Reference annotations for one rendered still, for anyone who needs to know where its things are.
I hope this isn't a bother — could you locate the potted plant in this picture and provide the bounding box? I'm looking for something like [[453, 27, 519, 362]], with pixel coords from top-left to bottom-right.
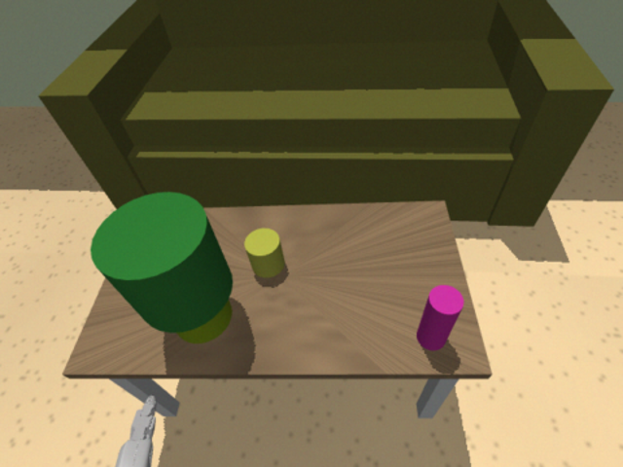
[[91, 192, 233, 343]]

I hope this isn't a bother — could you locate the left robot hand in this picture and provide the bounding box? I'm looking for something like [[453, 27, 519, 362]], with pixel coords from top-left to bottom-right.
[[115, 396, 157, 467]]

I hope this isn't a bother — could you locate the coffee table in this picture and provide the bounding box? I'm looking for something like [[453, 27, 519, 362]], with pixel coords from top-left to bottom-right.
[[62, 200, 492, 418]]

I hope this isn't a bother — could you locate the sofa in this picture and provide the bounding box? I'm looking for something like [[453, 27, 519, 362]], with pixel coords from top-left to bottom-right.
[[38, 0, 614, 227]]

